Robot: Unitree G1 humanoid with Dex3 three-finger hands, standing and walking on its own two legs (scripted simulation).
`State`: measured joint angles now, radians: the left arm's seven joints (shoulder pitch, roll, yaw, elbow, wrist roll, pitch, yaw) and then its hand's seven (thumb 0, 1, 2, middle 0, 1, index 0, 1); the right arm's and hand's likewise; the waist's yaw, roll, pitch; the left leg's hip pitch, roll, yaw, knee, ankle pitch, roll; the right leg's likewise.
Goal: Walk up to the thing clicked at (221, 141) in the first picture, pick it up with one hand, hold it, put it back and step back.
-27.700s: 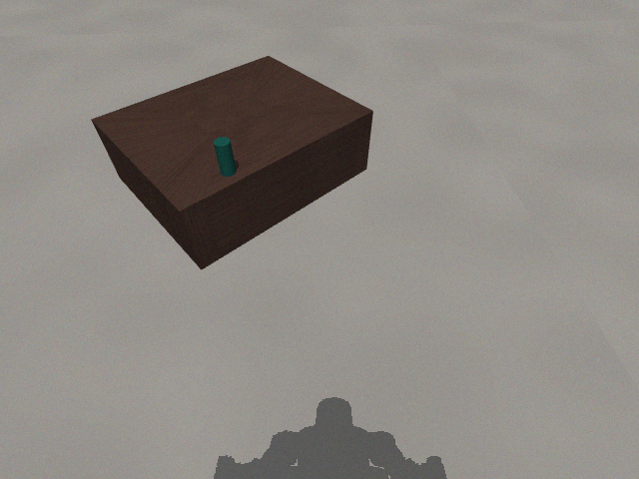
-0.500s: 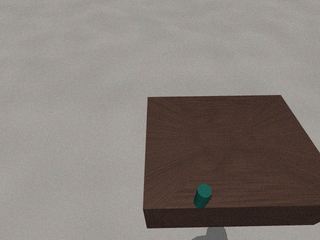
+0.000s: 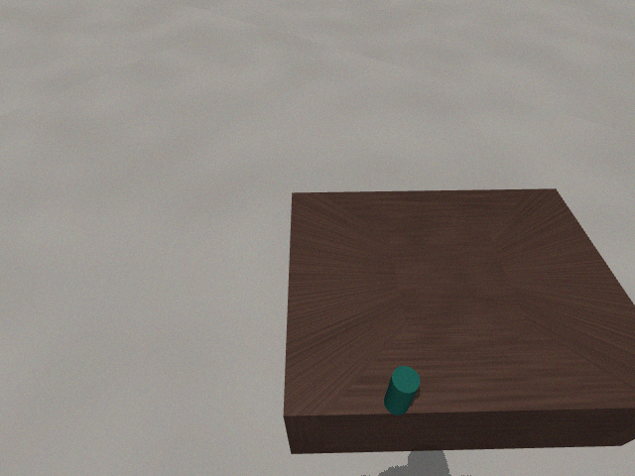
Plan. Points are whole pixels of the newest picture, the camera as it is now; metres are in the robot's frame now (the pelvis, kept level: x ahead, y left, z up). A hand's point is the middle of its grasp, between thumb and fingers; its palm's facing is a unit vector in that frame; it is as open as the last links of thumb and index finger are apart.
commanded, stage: stand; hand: right
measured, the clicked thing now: (400, 391) +0.38 -0.17 -0.38
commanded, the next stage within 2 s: step back in 0.40 s
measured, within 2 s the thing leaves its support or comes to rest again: neither
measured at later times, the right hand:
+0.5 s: hand out of the picture +0.06 -0.26 -0.16, palm faces -0.02 +0.94 -0.34, open 7.4 cm
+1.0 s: hand out of the picture -0.04 -0.23 -0.17, palm faces +0.03 +0.91 -0.41, open 7.4 cm
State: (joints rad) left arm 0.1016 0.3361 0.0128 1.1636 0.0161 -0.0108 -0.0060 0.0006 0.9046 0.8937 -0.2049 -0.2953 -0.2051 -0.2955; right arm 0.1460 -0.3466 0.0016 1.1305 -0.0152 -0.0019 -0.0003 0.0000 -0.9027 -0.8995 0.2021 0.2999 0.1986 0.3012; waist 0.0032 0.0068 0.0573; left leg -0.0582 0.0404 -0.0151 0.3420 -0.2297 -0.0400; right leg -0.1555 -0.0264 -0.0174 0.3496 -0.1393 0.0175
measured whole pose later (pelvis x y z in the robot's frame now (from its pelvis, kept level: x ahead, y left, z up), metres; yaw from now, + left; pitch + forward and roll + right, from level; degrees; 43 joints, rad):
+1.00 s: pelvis -0.10 +0.04 -0.02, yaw -4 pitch -1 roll -1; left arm 0.10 0.38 0.07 0.87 0.02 0.05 0.01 0.00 0.91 0.89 -0.20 -0.30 -0.20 -0.30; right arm 0.16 -0.36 -0.05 0.87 -0.02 0.03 -0.01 0.00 -0.90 -0.90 0.21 0.30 0.20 0.30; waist -0.01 -0.02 0.21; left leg -0.33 0.02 0.04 0.66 -0.32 0.02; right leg -0.35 0.06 0.09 0.85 -0.47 0.02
